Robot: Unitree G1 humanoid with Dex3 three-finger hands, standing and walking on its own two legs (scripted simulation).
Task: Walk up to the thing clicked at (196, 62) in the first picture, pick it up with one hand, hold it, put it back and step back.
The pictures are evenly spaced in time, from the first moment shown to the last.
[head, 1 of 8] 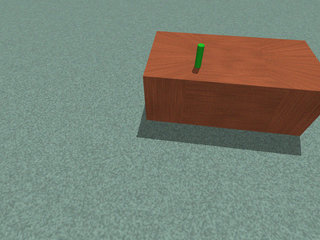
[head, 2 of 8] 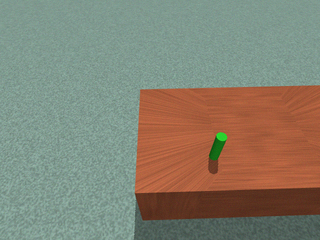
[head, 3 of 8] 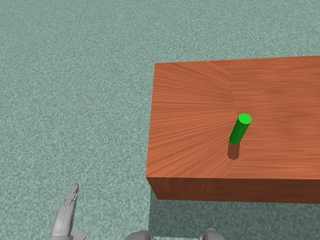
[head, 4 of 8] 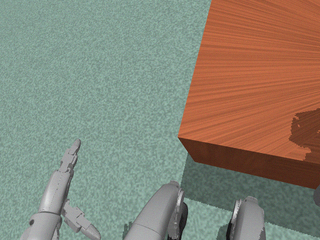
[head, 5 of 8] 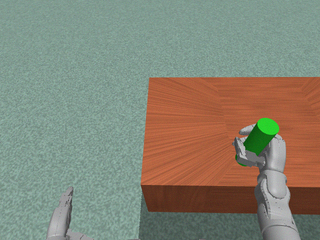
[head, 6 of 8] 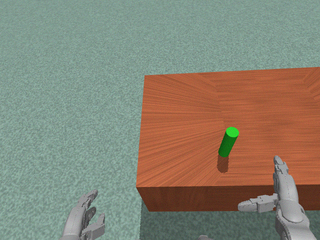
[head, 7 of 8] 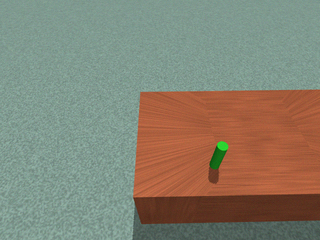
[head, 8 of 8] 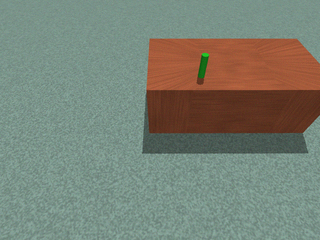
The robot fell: no
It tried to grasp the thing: yes
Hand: right
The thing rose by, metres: 0.28
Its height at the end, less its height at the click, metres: +0.00
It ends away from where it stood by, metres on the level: 0.02
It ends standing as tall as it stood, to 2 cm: yes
